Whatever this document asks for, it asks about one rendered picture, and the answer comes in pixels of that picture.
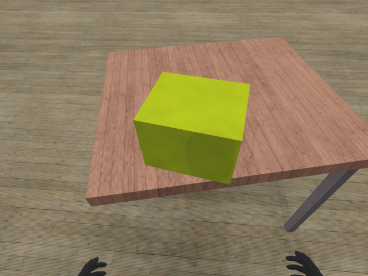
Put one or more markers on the table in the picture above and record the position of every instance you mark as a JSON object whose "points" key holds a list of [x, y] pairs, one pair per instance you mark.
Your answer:
{"points": [[296, 125]]}

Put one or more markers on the carton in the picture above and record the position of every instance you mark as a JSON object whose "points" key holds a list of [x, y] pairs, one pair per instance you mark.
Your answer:
{"points": [[193, 125]]}

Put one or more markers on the robot left hand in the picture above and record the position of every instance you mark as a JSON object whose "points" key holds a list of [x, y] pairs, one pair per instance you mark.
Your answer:
{"points": [[92, 265]]}

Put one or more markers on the robot right hand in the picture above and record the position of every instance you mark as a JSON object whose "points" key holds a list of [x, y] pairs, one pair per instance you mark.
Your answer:
{"points": [[308, 268]]}

